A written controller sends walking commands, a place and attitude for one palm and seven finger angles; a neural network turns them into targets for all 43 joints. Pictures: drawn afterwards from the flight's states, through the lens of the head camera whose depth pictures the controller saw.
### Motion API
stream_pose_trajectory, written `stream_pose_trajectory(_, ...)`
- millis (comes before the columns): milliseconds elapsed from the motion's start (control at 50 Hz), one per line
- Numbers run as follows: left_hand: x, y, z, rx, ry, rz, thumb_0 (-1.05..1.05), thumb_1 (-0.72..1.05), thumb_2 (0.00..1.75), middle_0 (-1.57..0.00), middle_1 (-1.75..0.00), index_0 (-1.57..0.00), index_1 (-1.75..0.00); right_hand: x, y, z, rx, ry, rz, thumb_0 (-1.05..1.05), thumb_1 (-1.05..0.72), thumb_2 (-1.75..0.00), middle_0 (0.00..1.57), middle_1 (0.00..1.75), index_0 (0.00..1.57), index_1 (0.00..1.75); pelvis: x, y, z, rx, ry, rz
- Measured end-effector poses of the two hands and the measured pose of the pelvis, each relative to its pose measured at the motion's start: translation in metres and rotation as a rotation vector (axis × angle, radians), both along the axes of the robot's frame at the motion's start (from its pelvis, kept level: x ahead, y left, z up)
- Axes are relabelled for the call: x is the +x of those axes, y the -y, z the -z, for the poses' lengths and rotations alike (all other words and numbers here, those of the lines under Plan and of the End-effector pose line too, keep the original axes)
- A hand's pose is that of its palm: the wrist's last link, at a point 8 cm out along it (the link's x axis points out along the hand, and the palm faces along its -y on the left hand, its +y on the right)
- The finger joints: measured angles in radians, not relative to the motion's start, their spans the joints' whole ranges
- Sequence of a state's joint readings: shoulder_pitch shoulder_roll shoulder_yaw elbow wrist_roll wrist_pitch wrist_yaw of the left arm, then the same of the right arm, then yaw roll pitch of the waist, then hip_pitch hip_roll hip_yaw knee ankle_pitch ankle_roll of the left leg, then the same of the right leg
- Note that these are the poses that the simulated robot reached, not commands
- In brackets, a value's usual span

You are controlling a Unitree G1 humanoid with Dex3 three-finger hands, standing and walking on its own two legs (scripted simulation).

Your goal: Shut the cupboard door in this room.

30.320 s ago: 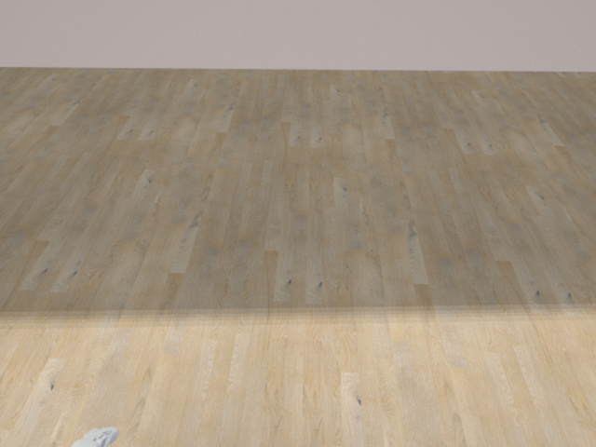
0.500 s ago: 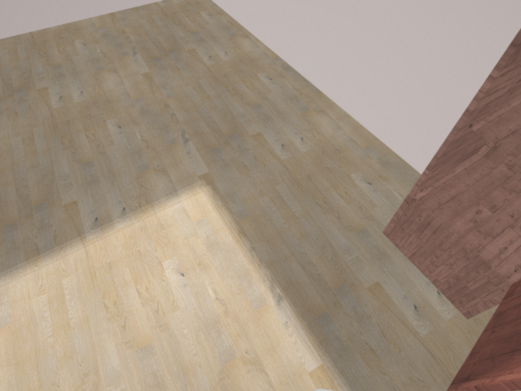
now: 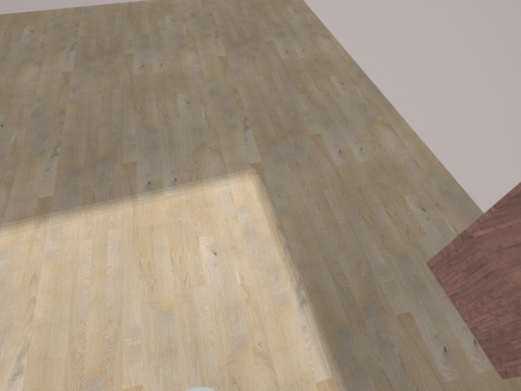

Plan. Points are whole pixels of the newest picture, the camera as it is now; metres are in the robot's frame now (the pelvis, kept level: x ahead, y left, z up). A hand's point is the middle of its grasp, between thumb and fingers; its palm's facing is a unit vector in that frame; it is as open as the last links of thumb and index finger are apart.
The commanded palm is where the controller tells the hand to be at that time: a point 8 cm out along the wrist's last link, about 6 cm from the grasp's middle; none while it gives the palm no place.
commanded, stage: turn or walk to find it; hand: left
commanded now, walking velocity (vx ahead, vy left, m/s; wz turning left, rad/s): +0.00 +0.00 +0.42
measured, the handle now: out of the picture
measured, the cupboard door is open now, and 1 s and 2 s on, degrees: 100 100 100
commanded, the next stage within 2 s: none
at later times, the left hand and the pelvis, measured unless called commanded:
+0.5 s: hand out of the picture +0.06 +0.18 -0.14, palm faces +0.19 -0.94 -0.28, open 7.4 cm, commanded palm none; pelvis +0.00 -0.04 +0.00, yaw +12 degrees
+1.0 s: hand out of the picture -0.09 +0.20 -0.17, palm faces +0.45 -0.86 -0.25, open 7.4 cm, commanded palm none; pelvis -0.02 -0.01 +0.01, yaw +25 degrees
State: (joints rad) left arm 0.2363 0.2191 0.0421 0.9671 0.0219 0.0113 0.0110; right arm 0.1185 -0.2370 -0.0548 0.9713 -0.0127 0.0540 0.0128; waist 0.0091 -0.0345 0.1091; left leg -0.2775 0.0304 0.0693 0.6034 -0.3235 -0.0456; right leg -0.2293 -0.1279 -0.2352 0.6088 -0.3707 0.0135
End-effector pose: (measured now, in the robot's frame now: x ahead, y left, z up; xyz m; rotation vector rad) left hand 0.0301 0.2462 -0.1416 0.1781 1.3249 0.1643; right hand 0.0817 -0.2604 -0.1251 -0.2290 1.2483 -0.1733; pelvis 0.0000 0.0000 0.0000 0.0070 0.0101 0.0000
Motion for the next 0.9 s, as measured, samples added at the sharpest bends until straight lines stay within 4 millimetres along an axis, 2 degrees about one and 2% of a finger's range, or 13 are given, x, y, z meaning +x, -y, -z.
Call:
stream_pose_trajectory(40, -0.013, -0.014, 0.008, 0.002, -0.031, -0.036, 0.0, 0.9, 0.9, -0.2, -0.3, -0.2, -0.3, 0.014, -0.011, -0.003, -0.01, 0.034, -0.035, 0.0, -0.91, -0.9, 0.2, 0.29, 0.2, 0.3, -0.001, -0.006, 0.004, 0.004, 0.002, -0.013)
stream_pose_trajectory(100, -0.023, -0.027, 0.005, 0.015, -0.066, -0.071, 0.0, 0.91, 0.9, -0.2, -0.3, -0.2, -0.29, 0.025, -0.024, -0.012, -0.014, 0.064, -0.067, 0.0, -0.91, -0.9, 0.2, 0.29, 0.2, 0.3, -0.001, -0.01, -0.002, -0.011, 0.002, -0.031)
stream_pose_trajectory(220, -0.015, -0.035, -0.012, 0.027, -0.009, -0.103, 0.01, 0.91, 0.9, -0.2, -0.3, -0.19, -0.29, 0.029, -0.037, -0.017, 0.009, 0.059, -0.104, 0.0, -0.9, -0.9, 0.2, 0.3, 0.2, 0.3, -0.001, -0.011, -0.013, -0.026, -0.002, -0.072)
stream_pose_trajectory(300, 0.0, -0.028, -0.019, 0.04, 0.044, -0.108, 0.01, 0.91, 0.9, -0.2, -0.3, -0.19, -0.29, 0.025, -0.034, -0.011, 0.034, 0.04, -0.111, 0.0, -0.9, -0.9, 0.2, 0.3, 0.2, 0.3, -0.001, -0.003, -0.013, -0.019, -0.002, -0.103)
stream_pose_trajectory(400, 0.019, -0.006, -0.026, 0.06, 0.118, -0.109, 0.0, 0.91, 0.9, -0.2, -0.3, -0.19, -0.29, 0.016, -0.014, 0.007, 0.065, -0.004, -0.111, 0.0, -0.9, -0.9, 0.2, 0.3, 0.2, 0.3, 0.0, 0.017, -0.007, 0.0, -0.006, -0.146)
stream_pose_trajectory(480, 0.019, 0.017, -0.03, 0.08, 0.162, -0.121, 0.0, 0.91, 0.9, -0.2, -0.3, -0.19, -0.29, 0.015, 0.006, 0.022, 0.079, -0.038, -0.12, 0.0, -0.9, -0.9, 0.2, 0.3, 0.2, 0.3, 0.001, 0.033, -0.001, 0.01, 0.0, -0.191)
stream_pose_trajectory(600, -0.008, 0.042, -0.036, 0.066, 0.132, -0.193, 0.0, 0.9, 0.9, -0.2, -0.3, -0.2, -0.29, 0.022, 0.022, 0.016, 0.069, -0.082, -0.168, 0.0, -0.91, -0.9, 0.2, 0.29, 0.2, 0.3, 0.002, 0.044, -0.01, 0.033, 0.008, -0.252)
stream_pose_trajectory(700, -0.038, 0.049, -0.031, 0.048, 0.089, -0.262, 0.0, 0.91, 0.9, -0.2, -0.3, -0.2, -0.3, 0.034, 0.02, 0.01, 0.051, -0.103, -0.228, 0.0, -0.91, -0.9, 0.2, 0.29, 0.2, 0.3, 0.002, 0.046, -0.013, 0.039, 0.003, -0.301)
stream_pose_trajectory(780, -0.07, 0.044, -0.023, 0.037, 0.042, -0.323, 0.0, 0.91, 0.9, -0.2, -0.3, -0.2, -0.3, 0.053, 0.004, 0.006, 0.035, -0.087, -0.297, 0.0, -0.91, -0.9, 0.2, 0.29, 0.2, 0.3, -0.001, 0.041, -0.011, 0.031, 0.0, -0.338)
stream_pose_trajectory(900, -0.125, 0.023, 0.001, 0.014, -0.028, -0.428, 0.0, 0.91, 0.9, -0.2, -0.3, -0.2, -0.3, 0.089, -0.04, 0.0, 0.01, 0.023, -0.414, 0.0, -0.91, -0.9, 0.2, 0.29, 0.2, 0.3, -0.01, 0.02, 0.002, -0.001, 0.003, -0.4)
